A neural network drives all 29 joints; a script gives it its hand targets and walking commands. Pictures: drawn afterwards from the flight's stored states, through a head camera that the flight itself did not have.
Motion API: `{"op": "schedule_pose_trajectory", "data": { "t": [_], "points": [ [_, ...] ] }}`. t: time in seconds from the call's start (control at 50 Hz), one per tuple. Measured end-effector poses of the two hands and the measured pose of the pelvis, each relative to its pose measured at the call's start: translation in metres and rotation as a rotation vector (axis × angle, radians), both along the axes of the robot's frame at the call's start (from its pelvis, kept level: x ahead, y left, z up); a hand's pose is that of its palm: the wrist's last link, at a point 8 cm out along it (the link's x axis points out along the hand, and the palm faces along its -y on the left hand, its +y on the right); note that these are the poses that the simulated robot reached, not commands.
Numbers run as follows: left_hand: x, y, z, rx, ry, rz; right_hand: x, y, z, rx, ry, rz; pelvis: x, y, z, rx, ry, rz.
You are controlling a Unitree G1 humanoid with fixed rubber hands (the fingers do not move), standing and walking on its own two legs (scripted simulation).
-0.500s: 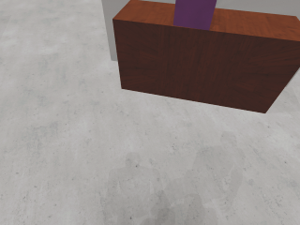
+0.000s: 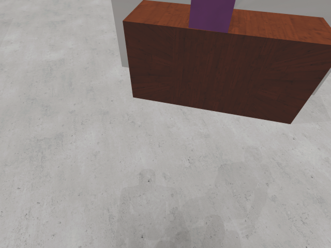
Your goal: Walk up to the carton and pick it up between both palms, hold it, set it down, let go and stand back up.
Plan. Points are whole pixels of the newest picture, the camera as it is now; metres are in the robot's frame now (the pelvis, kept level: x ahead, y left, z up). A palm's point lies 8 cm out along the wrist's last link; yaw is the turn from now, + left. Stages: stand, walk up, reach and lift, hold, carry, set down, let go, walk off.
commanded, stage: stand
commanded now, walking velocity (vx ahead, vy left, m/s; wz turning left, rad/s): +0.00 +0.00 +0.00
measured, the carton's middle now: (213, 4) +1.51 -0.34 +0.03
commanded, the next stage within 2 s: walk up in 0.34 s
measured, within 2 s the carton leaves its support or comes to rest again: neither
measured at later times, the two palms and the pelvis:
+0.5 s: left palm out of the picture -0.02 +0.19 -0.15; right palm out of the picture -0.04 -0.19 -0.15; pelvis +0.00 +0.00 +0.00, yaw +0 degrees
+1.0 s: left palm out of the picture +0.05 +0.15 -0.17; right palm out of the picture +0.08 -0.36 -0.19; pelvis +0.09 -0.10 -0.04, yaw -6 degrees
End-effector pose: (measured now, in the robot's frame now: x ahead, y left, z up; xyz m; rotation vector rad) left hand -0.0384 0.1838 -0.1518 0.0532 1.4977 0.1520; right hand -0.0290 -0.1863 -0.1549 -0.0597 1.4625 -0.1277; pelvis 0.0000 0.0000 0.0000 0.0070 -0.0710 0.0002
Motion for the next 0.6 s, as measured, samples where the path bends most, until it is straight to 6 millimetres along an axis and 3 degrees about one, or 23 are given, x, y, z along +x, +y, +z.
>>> {"op": "schedule_pose_trajectory", "data": {
  "t": [0.34, 0.6],
  "points": [
    [0.009, 0.007, -0.003, -0.001, -0.017, -0.009, -0.027, -0.007, 0.005, -0.021, 0.057, -0.015, -0.007, -0.004, -0.002, -0.002, 0.047, -0.003],
    [0.018, 0.014, 0.000, 0.009, -0.041, -0.017, 0.003, -0.007, 0.006, -0.021, -0.004, 0.013, 0.003, -0.002, 0.000, -0.001, 0.052, -0.011]
  ]
}}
